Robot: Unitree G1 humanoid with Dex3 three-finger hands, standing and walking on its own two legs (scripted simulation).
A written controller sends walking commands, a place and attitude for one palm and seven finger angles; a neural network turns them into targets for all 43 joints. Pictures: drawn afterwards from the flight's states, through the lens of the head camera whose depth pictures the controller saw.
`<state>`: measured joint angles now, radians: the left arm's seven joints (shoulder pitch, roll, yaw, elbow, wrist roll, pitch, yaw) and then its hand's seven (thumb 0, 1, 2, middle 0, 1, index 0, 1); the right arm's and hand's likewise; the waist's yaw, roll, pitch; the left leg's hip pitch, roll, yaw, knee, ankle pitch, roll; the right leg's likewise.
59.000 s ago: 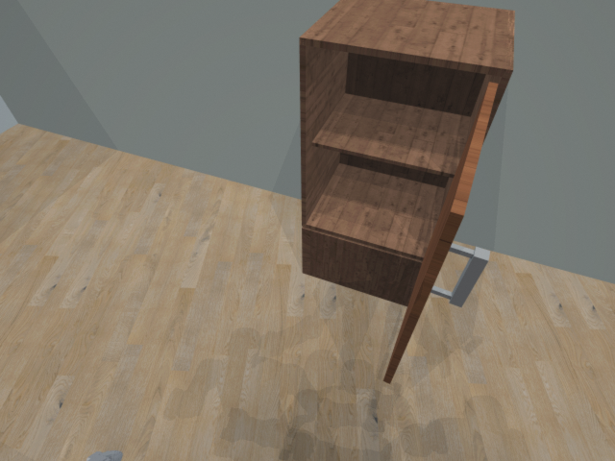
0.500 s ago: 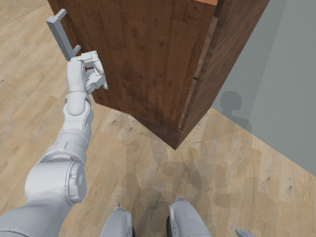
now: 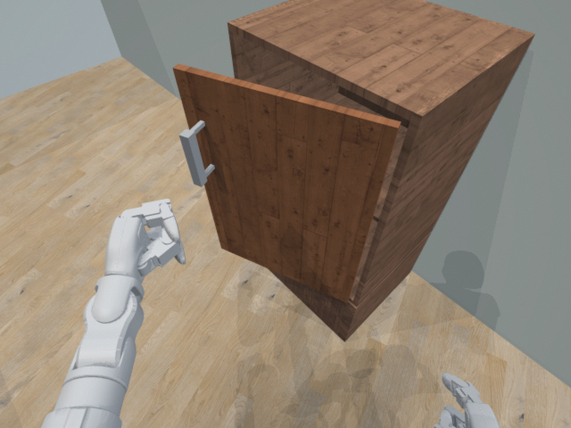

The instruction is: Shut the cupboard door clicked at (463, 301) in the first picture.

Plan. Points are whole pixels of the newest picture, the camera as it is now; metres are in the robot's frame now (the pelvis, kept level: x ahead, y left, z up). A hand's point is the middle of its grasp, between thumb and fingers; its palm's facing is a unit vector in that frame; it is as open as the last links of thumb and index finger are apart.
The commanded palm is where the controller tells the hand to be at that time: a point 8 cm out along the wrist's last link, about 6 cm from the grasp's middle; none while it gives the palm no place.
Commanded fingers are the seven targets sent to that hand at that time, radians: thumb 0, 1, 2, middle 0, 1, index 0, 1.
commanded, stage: draw the hand back to the body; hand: left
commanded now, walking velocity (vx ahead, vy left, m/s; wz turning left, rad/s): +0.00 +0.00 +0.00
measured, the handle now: (200, 153) +0.64 +0.20 -0.01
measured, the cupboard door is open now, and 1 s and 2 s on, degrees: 20 20 20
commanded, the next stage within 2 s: step back with the hand held close in 1.02 s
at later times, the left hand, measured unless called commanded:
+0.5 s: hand (49, 279) +0.24 +0.25 +0.16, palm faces +0.39 -0.85 -0.37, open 5.0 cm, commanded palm +0.19 +0.29 +0.19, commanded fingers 0.00 0.90 0.90 -0.37 -0.48 -0.37 -0.48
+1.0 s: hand out of the picture +0.20 +0.26 +0.19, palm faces +0.46 -0.78 -0.41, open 7.4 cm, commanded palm +0.16 +0.30 +0.21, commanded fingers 0.00 0.90 0.90 -0.20 -0.30 -0.20 -0.30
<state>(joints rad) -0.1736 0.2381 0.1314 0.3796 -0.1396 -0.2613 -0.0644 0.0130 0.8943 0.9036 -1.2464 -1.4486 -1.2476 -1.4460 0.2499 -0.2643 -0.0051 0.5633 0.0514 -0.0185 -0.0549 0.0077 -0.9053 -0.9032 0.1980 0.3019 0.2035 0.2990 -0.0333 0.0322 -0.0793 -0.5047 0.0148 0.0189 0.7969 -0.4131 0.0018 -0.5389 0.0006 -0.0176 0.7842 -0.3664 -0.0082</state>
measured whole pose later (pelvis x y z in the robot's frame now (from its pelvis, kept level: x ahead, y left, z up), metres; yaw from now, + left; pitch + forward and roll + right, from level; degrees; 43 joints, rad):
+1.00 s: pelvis +0.02 +0.00 +0.03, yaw +1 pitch -4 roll +0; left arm 0.47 0.34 0.33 -0.36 -0.05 -0.09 0.11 0.01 0.89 0.90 -0.21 -0.31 -0.21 -0.31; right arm 0.21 -0.23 0.01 0.65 0.01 -0.12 -0.09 0.01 -0.90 -0.90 0.20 0.30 0.20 0.30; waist 0.06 0.07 0.00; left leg -0.08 0.01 0.01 0.43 -0.28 0.00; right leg -0.11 0.00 -0.03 0.42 -0.24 0.00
